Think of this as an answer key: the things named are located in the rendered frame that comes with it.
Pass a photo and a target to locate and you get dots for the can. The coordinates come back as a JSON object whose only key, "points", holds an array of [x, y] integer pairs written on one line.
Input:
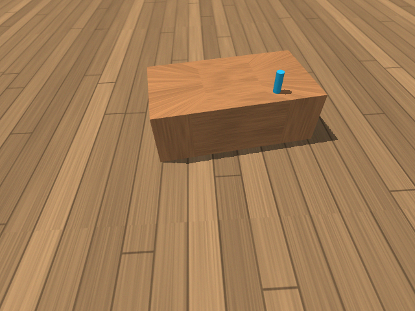
{"points": [[278, 81]]}

